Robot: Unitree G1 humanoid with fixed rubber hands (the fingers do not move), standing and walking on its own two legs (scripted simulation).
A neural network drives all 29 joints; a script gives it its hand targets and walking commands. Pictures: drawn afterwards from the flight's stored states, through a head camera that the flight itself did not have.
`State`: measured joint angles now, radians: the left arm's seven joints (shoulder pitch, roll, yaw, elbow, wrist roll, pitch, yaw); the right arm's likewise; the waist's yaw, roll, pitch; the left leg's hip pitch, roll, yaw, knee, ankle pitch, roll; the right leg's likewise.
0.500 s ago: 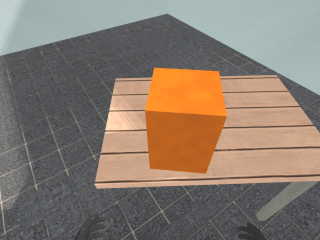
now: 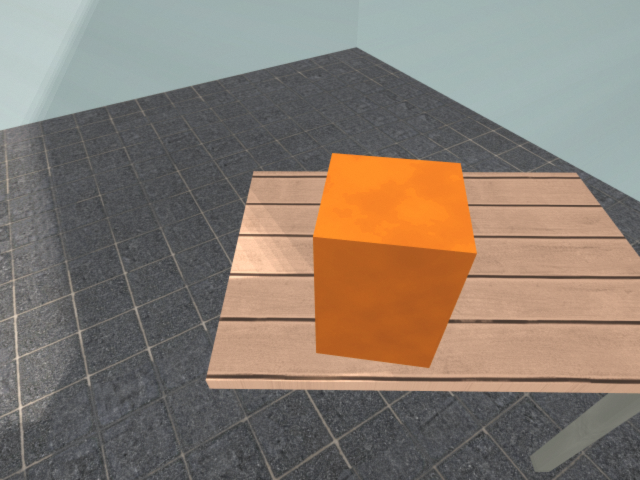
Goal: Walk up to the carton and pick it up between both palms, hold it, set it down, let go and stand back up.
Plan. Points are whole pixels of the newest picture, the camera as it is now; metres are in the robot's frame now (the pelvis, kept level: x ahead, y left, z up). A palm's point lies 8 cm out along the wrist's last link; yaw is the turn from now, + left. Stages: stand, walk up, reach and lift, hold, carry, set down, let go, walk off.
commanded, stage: stand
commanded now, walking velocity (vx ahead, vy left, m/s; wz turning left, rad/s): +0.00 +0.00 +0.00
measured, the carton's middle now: (382, 265) +0.46 -0.07 +0.00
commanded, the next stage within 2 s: none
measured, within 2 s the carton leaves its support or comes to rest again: neither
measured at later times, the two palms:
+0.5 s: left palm out of the picture -0.03 +0.21 -0.15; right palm out of the picture -0.02 -0.20 -0.14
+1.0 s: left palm out of the picture -0.06 +0.21 -0.15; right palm out of the picture -0.05 -0.17 -0.15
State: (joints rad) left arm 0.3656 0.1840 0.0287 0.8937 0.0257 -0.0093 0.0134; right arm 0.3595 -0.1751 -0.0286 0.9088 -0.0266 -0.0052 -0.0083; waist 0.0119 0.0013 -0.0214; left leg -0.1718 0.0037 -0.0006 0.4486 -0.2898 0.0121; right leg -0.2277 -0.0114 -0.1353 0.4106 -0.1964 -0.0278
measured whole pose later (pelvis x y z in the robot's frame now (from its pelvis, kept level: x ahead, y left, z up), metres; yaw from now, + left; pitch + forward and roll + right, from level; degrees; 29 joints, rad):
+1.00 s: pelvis +0.00 +0.02 +0.00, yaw +1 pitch -2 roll +0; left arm 0.36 0.08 0.01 1.21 0.01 0.00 0.04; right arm 0.37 -0.09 0.02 1.16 -0.01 -0.02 -0.04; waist 0.01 0.00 0.01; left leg -0.09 -0.04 0.00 0.38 -0.26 0.04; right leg -0.16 -0.05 -0.13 0.39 -0.19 0.01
